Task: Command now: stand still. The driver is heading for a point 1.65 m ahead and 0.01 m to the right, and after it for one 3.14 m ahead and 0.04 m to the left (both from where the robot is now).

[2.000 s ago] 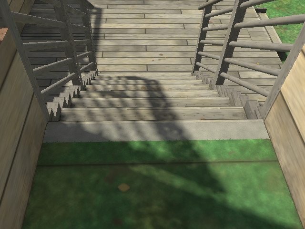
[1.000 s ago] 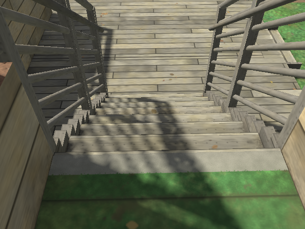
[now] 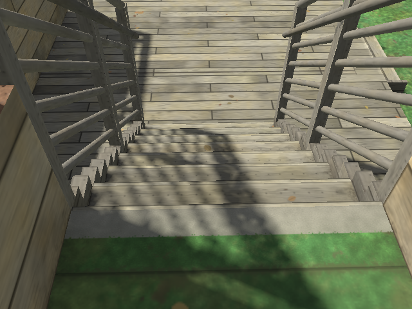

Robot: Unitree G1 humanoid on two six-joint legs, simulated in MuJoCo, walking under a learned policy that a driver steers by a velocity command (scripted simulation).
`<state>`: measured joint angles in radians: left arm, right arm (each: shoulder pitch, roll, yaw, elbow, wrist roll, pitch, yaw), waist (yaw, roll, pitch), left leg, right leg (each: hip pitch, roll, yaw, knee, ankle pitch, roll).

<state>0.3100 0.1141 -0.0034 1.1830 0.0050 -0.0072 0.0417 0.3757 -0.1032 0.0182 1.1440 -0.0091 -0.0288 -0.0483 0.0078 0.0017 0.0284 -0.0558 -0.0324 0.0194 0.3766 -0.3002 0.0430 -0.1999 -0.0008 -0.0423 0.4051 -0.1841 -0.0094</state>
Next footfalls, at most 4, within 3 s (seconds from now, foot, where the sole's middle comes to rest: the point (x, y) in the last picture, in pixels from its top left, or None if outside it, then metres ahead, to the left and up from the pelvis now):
0.70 left None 0.09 0.09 -0.78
1.24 right None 0.27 -0.14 -0.78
1.76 left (212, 282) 0.61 0.01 -0.78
2.30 right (251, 228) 0.82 -0.13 -0.78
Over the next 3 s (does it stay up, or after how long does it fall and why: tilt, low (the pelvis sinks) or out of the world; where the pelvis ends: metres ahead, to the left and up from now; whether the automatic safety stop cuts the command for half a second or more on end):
stays up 1.00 0.00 -0.19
